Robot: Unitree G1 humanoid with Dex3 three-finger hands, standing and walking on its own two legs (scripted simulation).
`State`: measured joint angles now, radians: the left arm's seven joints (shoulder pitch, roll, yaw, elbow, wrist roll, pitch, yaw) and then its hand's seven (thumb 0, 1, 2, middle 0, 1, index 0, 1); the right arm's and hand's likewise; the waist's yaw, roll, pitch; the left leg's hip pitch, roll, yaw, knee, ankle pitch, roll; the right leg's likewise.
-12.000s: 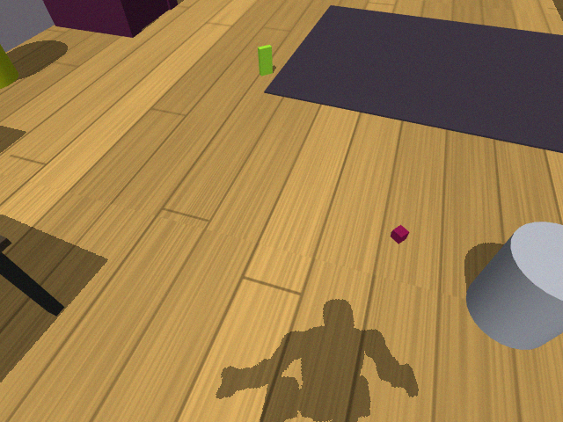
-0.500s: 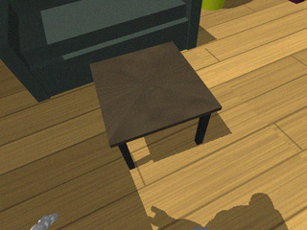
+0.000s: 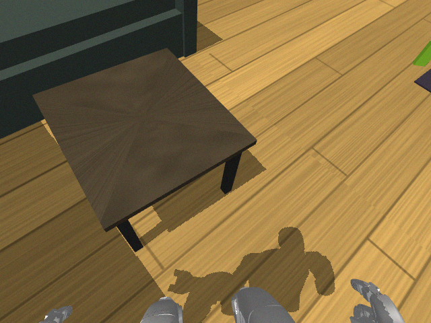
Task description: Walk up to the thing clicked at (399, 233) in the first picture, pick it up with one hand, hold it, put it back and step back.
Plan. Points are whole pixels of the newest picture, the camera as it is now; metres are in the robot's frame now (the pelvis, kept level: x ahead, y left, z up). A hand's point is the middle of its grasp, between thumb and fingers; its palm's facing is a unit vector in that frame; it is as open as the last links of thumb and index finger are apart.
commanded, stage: walk up
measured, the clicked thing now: out of the picture +0.26 -1.47 -0.73
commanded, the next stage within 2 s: none
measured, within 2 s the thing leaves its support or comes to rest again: neither
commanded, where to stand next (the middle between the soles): +0.03 -0.01 m, yaw -16 degrees
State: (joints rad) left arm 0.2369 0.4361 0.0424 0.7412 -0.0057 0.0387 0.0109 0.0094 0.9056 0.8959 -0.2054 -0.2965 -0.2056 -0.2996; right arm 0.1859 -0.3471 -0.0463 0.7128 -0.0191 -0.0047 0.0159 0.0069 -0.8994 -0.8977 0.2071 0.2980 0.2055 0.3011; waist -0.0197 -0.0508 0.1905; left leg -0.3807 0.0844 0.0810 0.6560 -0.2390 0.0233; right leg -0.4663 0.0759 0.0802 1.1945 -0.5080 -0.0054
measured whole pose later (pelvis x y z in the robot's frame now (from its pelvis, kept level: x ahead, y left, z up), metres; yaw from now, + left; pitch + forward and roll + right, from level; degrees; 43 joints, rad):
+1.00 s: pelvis -0.01 +0.09 +0.02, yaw -47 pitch -1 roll -3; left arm 0.33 0.45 0.06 0.78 0.03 0.05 -0.06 0.01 0.91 0.90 -0.20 -0.30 -0.20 -0.30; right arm 0.24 -0.43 -0.09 0.76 -0.03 0.01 0.06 0.01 -0.90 -0.90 0.21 0.30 0.20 0.30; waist -0.05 0.01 0.08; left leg -0.20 0.07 0.23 0.44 -0.23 0.07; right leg -0.40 -0.01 0.02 0.84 -0.35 0.03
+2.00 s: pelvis +0.04 +0.05 -0.02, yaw -84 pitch -2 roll -2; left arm 0.28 0.43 0.08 0.80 0.03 0.02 -0.03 0.01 0.91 0.90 -0.21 -0.30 -0.21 -0.30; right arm 0.27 -0.49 -0.08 0.76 -0.02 0.02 0.00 0.01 -0.90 -0.90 0.21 0.30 0.20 0.30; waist -0.04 0.06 0.13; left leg -0.48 0.21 0.13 0.89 -0.40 0.01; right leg -0.35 0.03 -0.01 0.79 -0.40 0.00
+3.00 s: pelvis +0.03 +0.04 +0.01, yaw -96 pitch -2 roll +1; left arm 0.07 0.35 0.00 1.10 0.00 -0.03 0.00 0.01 0.90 0.90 -0.21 -0.30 -0.21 -0.30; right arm 0.10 -0.37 -0.01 1.10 0.00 0.00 0.02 0.01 -0.90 -0.90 0.20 0.30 0.20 0.30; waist -0.02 0.01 0.06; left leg -0.16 0.06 0.12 0.49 -0.29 -0.02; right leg -0.25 0.00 0.11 0.52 -0.24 0.02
